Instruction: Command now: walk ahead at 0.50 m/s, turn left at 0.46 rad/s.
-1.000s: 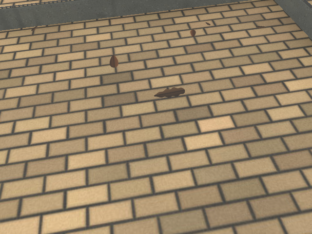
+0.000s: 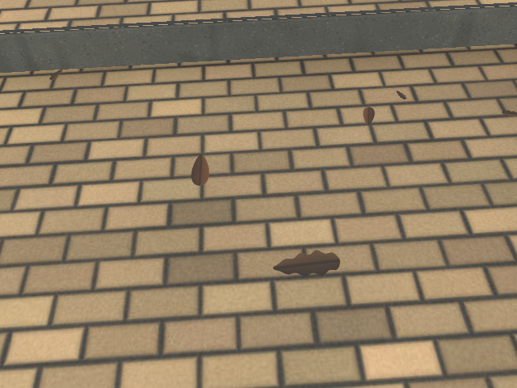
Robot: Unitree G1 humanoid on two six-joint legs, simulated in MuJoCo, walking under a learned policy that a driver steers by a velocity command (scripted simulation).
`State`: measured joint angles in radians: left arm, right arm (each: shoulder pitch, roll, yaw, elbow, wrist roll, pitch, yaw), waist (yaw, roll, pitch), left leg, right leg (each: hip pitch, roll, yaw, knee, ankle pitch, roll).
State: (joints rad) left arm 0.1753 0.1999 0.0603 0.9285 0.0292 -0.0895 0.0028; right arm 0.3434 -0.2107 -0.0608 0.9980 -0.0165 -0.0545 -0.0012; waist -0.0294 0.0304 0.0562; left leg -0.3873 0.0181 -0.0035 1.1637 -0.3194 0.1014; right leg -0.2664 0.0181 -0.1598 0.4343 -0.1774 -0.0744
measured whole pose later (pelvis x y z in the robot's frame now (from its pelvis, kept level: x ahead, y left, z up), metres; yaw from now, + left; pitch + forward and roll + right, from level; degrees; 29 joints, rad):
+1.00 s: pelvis +0.23 +0.00 +0.00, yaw +25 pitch +1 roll +0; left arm 0.27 0.22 0.03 0.84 0.02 0.01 0.04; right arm 0.23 -0.23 -0.05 0.85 -0.01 0.03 -0.01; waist -0.01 0.04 0.00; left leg -0.35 -0.13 -0.09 0.51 -0.26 0.05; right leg -0.19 0.03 0.00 0.44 -0.25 -0.04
